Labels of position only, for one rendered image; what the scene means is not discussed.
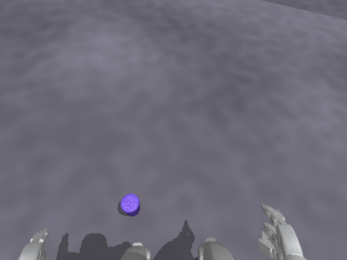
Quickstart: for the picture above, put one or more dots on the cup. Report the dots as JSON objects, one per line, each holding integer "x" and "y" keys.
{"x": 130, "y": 204}

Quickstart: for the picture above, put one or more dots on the left robot hand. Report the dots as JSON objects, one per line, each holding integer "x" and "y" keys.
{"x": 34, "y": 250}

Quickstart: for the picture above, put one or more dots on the right robot hand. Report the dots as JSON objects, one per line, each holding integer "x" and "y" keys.
{"x": 284, "y": 240}

